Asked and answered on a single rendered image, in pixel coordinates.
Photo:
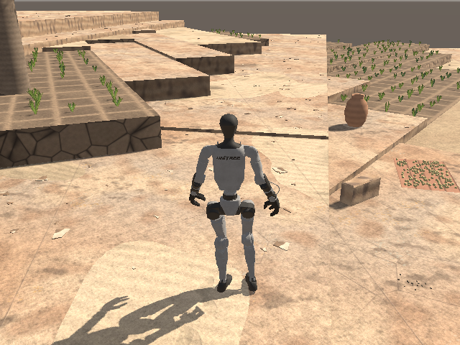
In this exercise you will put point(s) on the robot left thigh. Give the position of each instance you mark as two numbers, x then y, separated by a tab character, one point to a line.
213	211

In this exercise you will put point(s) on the robot left forearm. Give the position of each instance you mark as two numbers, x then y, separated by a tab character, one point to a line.
195	187

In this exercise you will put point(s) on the robot torso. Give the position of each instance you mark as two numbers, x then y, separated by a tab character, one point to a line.
228	168

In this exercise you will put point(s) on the robot left hand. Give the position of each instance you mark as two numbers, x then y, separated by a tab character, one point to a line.
199	196

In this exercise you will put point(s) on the robot right hand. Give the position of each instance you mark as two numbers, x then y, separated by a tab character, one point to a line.
274	205

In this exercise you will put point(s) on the robot left upper arm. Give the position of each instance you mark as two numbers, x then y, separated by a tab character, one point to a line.
206	152

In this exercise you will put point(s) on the robot right upper arm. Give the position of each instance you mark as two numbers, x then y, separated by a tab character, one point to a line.
256	164

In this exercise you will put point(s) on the robot right forearm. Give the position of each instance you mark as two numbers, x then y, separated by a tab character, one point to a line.
267	188

